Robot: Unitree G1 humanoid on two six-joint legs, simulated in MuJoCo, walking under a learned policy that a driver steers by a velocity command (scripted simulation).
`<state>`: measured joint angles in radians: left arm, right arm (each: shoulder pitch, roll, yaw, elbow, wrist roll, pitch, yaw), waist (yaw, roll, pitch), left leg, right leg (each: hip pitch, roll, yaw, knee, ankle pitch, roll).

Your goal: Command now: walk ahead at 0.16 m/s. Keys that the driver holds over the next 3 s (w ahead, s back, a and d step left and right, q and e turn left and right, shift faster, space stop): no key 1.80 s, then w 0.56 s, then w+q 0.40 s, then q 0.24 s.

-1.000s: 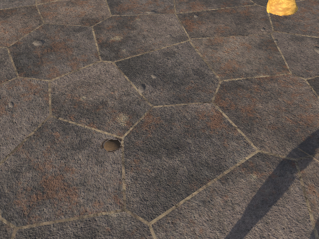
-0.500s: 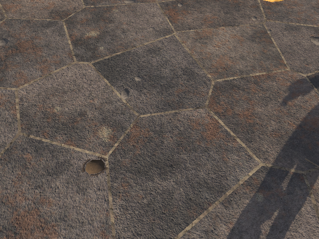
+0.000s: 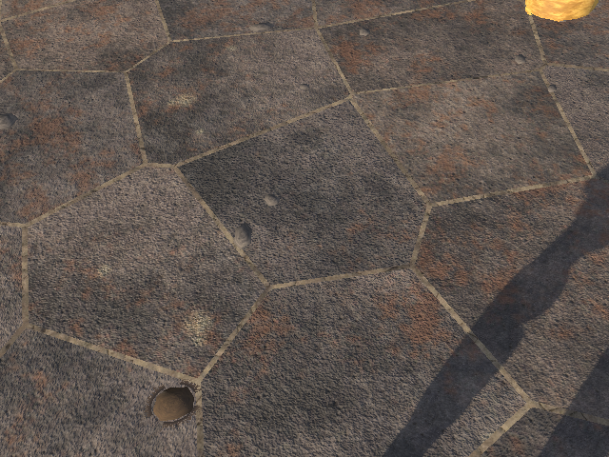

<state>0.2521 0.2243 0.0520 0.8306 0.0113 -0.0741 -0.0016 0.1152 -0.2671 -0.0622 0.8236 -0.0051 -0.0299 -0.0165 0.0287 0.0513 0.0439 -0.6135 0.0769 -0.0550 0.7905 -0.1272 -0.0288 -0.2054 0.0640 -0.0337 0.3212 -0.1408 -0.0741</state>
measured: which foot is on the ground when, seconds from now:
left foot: up 0.00-0.12, down 0.14-1.00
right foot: down 0.00-1.00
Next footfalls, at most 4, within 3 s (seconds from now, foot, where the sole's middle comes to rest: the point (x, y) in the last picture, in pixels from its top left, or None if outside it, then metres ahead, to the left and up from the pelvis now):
0.14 left None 0.17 0.14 -0.78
2.56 right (378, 407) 0.57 -0.08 -0.78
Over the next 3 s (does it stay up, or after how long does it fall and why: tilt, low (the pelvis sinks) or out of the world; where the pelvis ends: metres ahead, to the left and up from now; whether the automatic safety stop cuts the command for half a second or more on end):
stays up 0.58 0.05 -0.01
